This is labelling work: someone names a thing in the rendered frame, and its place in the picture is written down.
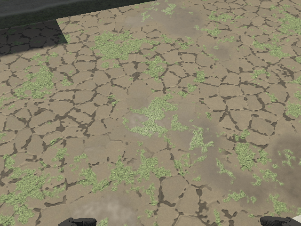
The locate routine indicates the right robot hand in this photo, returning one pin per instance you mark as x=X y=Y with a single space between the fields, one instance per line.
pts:
x=278 y=221

